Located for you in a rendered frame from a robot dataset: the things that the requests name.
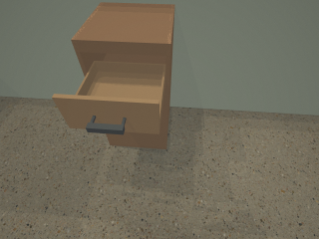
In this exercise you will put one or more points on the drawer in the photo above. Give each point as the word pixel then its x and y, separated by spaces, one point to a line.
pixel 112 91

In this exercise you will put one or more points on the handle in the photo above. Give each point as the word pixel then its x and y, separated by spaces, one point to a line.
pixel 107 128

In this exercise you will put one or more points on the cabinet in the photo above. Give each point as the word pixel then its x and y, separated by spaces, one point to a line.
pixel 130 33

